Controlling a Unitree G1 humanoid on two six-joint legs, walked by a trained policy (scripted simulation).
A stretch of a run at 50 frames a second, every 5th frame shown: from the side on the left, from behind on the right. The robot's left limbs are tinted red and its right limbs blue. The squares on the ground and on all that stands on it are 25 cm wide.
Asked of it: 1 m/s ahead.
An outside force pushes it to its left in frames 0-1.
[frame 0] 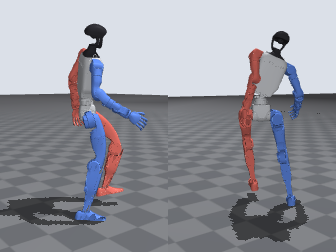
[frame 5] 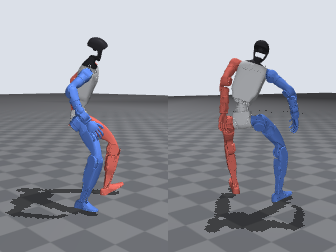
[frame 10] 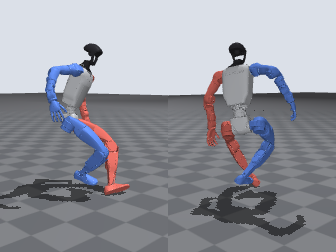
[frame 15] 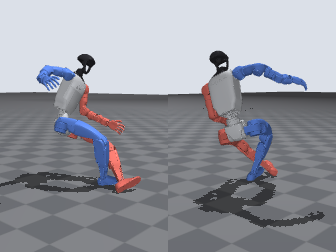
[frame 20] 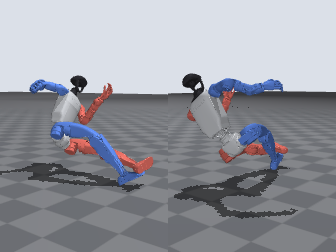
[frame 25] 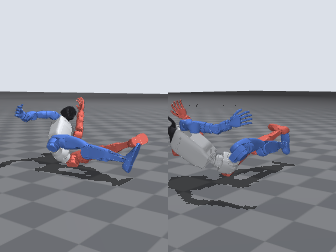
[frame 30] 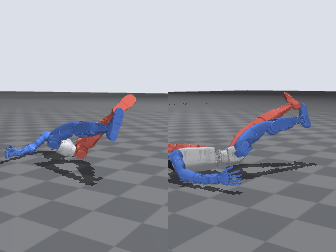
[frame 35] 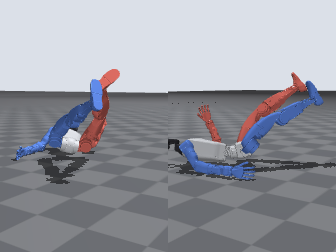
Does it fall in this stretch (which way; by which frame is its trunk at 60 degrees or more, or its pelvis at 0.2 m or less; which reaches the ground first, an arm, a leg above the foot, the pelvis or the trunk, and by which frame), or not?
yes: goes over to its left; its pelvis at 0.2 m or less by frame 25; the left leg reaches the ground first, by frame 25
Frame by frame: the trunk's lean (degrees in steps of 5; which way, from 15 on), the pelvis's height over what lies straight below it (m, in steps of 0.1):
0: 20 to its right, 0.8
5: 25 forward and to its right, 0.7
10: 20 forward, 0.6
15: 30 forward and to its left, 0.5
20: 35 forward and to its left, 0.3
25: 55 to its left, 0.1
30: 95 to its left, 0.1
35: 85 to its left, 0.1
